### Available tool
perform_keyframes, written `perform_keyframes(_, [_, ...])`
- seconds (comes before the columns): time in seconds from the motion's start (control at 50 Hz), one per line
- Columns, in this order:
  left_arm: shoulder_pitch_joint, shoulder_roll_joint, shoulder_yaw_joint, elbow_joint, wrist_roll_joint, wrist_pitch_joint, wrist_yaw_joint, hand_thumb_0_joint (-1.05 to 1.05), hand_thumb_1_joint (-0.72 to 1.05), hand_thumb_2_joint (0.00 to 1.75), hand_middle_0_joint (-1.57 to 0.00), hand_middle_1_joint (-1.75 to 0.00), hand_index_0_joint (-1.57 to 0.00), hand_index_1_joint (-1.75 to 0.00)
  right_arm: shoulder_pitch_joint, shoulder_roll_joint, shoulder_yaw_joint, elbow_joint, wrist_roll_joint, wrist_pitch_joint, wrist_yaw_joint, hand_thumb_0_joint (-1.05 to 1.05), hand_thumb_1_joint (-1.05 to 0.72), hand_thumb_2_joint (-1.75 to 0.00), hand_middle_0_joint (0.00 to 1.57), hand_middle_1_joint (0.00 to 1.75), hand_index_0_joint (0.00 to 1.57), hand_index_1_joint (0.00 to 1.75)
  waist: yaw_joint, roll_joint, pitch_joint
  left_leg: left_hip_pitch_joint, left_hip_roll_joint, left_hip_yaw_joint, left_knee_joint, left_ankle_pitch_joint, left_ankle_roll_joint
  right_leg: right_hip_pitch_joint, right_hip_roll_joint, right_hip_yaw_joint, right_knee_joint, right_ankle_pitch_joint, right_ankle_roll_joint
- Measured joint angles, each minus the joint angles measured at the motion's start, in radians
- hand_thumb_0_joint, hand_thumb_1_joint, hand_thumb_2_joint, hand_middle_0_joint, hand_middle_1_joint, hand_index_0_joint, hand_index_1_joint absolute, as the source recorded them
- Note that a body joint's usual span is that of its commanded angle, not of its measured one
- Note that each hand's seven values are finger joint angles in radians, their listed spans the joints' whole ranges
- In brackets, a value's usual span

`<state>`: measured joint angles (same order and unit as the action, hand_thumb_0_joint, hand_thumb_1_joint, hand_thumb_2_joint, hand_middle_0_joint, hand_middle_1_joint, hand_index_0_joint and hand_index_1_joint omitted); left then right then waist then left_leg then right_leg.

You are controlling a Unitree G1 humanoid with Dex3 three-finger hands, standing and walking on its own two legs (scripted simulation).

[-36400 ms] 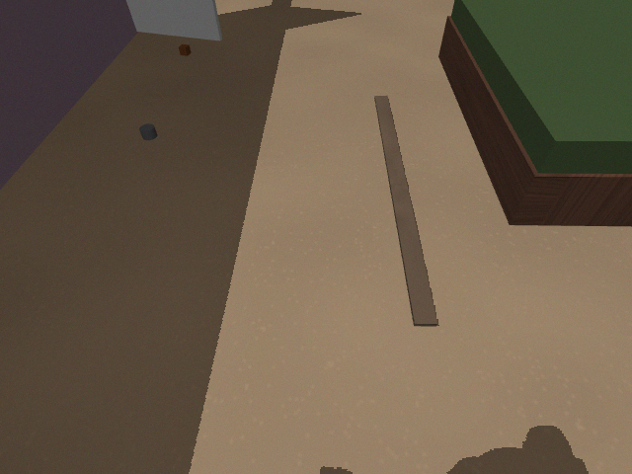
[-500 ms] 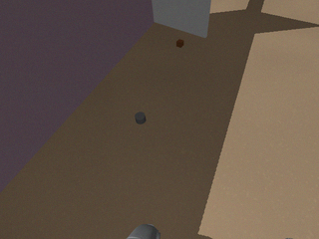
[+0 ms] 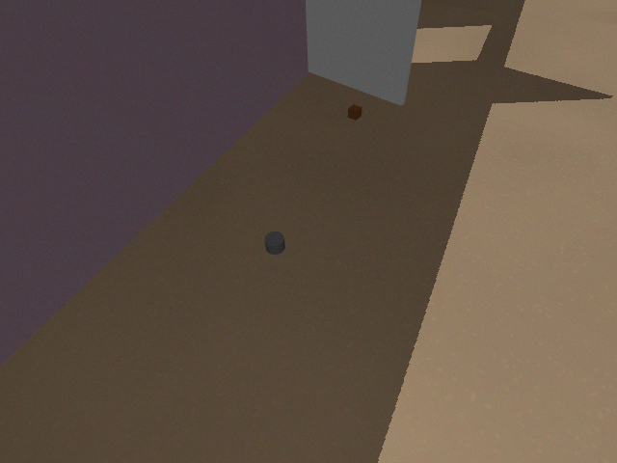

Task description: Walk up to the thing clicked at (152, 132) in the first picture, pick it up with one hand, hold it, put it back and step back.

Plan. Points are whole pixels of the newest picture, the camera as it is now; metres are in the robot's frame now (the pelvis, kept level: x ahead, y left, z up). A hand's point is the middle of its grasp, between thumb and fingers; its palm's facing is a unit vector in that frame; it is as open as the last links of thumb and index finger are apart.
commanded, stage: step back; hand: left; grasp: from above
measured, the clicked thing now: (274, 243) +1.08 +0.23 -0.73
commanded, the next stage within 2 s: stand in 0.54 s
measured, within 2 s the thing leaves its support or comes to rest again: neither
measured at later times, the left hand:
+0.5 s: hand out of the picture +0.13 +0.29 -0.14, palm faces -0.01 -0.94 -0.35, open 7.4 cm
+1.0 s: hand out of the picture +0.12 +0.27 -0.13, palm faces -0.04 -0.94 -0.33, open 7.4 cm
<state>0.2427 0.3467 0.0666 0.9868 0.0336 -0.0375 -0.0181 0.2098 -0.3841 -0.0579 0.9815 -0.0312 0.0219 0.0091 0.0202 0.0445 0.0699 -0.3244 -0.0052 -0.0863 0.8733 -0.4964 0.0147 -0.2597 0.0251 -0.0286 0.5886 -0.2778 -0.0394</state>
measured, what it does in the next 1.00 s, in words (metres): steps on the spot: left foot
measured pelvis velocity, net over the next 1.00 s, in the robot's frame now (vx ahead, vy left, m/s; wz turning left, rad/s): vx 0.04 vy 0.02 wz -0.02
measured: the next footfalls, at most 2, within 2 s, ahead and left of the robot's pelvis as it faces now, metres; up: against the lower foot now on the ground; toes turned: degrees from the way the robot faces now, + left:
left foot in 0.16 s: +0.10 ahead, +0.15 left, +0.00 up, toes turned +1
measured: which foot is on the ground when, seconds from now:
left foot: up 0.00-0.14, down 0.16-1.00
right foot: down 0.00-1.00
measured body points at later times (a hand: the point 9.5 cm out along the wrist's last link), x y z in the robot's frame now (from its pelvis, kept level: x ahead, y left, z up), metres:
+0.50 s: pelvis +0.04 +0.03 +0.01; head +0.06 +0.04 +0.46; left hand +0.14 +0.34 -0.12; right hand +0.16 -0.25 -0.11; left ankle +0.06 +0.15 -0.73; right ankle +0.03 -0.11 -0.73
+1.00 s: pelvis +0.04 +0.02 +0.02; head +0.04 +0.02 +0.47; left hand +0.13 +0.32 -0.11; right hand +0.10 -0.28 -0.11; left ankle +0.06 +0.15 -0.73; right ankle +0.03 -0.11 -0.73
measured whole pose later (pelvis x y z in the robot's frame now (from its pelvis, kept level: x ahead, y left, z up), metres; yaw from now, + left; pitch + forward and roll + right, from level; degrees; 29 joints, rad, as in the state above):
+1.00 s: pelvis +0.04 +0.02 +0.02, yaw -1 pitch -3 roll +0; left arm 0.09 0.34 0.00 1.15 0.01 -0.02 -0.01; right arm 0.08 -0.35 -0.02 1.16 -0.01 -0.01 0.01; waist -0.02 0.00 0.06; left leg -0.13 0.03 0.02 0.32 -0.15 -0.02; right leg -0.09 -0.01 0.01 0.32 -0.18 0.01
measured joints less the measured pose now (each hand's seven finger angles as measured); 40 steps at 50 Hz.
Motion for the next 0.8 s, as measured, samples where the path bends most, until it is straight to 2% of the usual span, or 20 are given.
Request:
perform_keyframes(0.06, [-0.004, -0.013, -0.008, -0.006, -0.001, -0.008, 0.002, 0.01, 0.9, 0.89, -0.21, -0.3, -0.2, -0.3, -0.006, -0.013, -0.003, 0.0, 0.002, -0.013, 0.001, 0.01, -0.91, -0.89, 0.2, 0.3, 0.2, 0.3, 0.011, 0.003, 0.008, -0.038, 0.006, 0.014, -0.01, 0.025, -0.005, 0.014, -0.015, 0.0, -0.024, 0.007, 0.013])
perform_keyframes(0.12, [-0.012, -0.008, -0.015, -0.006, -0.004, -0.003, 0.003, 0.01, 0.9, 0.89, -0.21, -0.3, -0.2, -0.3, -0.014, -0.015, -0.004, 0.004, 0.0, -0.017, 0.003, 0.01, -0.91, -0.89, 0.2, 0.3, 0.2, 0.3, 0.013, -0.006, 0.011, -0.027, 0.027, 0.049, -0.127, 0.058, -0.012, 0.012, -0.032, 0.001, -0.014, -0.007, 0.027])
perform_keyframes(0.16, [-0.02, 0.002, -0.02, -0.006, -0.009, 0.007, 0.004, 0.01, 0.9, 0.89, -0.21, -0.3, -0.2, -0.3, -0.024, -0.012, -0.005, 0.01, -0.002, -0.021, 0.001, 0.01, -0.91, -0.89, 0.2, 0.3, 0.2, 0.3, 0.01, -0.017, 0.015, 0.012, 0.03, 0.069, -0.247, 0.152, -0.014, 0.001, -0.044, 0.004, 0.02, -0.03, 0.039])
perform_keyframes(0.18, [-0.026, 0.008, -0.022, -0.005, -0.013, 0.013, 0.006, 0.01, 0.9, 0.89, -0.21, -0.3, -0.2, -0.3, -0.033, -0.007, -0.006, 0.015, -0.003, -0.024, -0.002, 0.0, -0.91, -0.89, 0.2, 0.3, 0.2, 0.3, 0.009, -0.028, 0.022, 0.026, 0.023, 0.077, -0.277, 0.241, -0.019, -0.004, -0.054, 0.011, 0.042, -0.044, 0.047])
perform_keyframes(0.2, [-0.033, 0.013, -0.023, -0.002, -0.019, 0.019, 0.009, 0.01, 0.9, 0.89, -0.21, -0.3, -0.2, -0.3, -0.041, 0.002, -0.005, 0.022, -0.006, -0.026, -0.005, 0.0, -0.91, -0.89, 0.2, 0.3, 0.2, 0.3, 0.011, -0.043, 0.026, 0.032, 0.014, 0.089, -0.279, 0.256, -0.02, -0.006, -0.064, 0.023, 0.055, -0.053, 0.053])
perform_keyframes(0.24, [-0.045, 0.019, -0.026, 0.01, -0.029, 0.03, 0.012, 0.01, 0.9, 0.89, -0.21, -0.3, -0.2, -0.3, -0.054, 0.016, 0.004, 0.029, -0.004, -0.026, -0.005, 0.0, -0.91, -0.89, 0.2, 0.3, 0.2, 0.3, 0.009, -0.052, 0.02, 0.032, 0.016, 0.1, -0.265, 0.23, -0.016, -0.003, -0.057, 0.04, 0.056, -0.076, 0.043])
perform_keyframes(0.28, [-0.058, 0.028, -0.029, 0.024, -0.031, 0.032, 0.014, 0.01, 0.9, 0.89, -0.21, -0.3, -0.2, -0.3, -0.07, 0.032, 0.015, 0.039, -0.002, -0.024, -0.003, 0.01, -0.91, -0.89, 0.2, 0.3, 0.2, 0.3, 0.007, -0.056, 0.015, 0.041, 0.025, 0.104, -0.262, 0.213, -0.015, 0.015, -0.047, 0.046, 0.027, -0.049, 0.038])
perform_keyframes(0.34, [-0.078, 0.034, -0.03, 0.043, -0.033, 0.025, 0.015, 0.01, 0.9, 0.89, -0.2, -0.3, -0.2, -0.3, -0.097, 0.053, 0.029, 0.054, 0.005, -0.023, -0.003, 0.01, -0.9, -0.89, 0.2, 0.3, 0.2, 0.3, 0.004, -0.056, 0.011, 0.059, 0.037, 0.107, -0.276, 0.208, -0.018, 0.045, -0.036, 0.049, -0.02, -0.032, 0.061])
perform_keyframes(0.42, [-0.11, 0.033, -0.036, 0.062, -0.036, 0.021, 0.016, 0.01, 0.9, 0.89, -0.2, -0.3, -0.2, -0.3, -0.135, 0.069, 0.038, 0.069, 0.011, -0.026, -0.004, 0.01, -0.9, -0.89, 0.2, 0.3, 0.2, 0.3, 0.001, -0.057, 0.01, 0.087, 0.036, 0.116, -0.323, 0.225, -0.017, 0.07, -0.038, 0.057, -0.066, -0.013, 0.066])
perform_keyframes(0.58, [-0.161, 0.016, -0.05, 0.094, -0.033, 0.02, 0.017, 0.01, 0.9, 0.89, -0.2, -0.3, -0.2, -0.3, -0.191, 0.063, 0.036, 0.096, 0.02, -0.03, -0.005, 0.0, -0.9, -0.89, 0.2, 0.3, 0.2, 0.3, -0.007, -0.044, 0.01, 0.136, 0.03, 0.125, -0.414, 0.267, -0.018, 0.109, -0.044, 0.064, -0.141, 0.023, 0.068])
perform_keyframes(0.8, [-0.173, -0.005, -0.066, 0.141, -0.032, 0.016, 0.01, 0.01, 0.9, 0.89, -0.2, -0.3, -0.2, -0.3, -0.167, 0.038, 0.037, 0.151, 0.021, -0.032, 0.002, 0.0, -0.9, -0.89, 0.2, 0.3, 0.2, 0.3, -0.027, -0.038, -0.003, 0.194, 0.031, 0.115, -0.525, 0.328, -0.028, 0.166, -0.042, 0.051, -0.242, 0.074, 0.062])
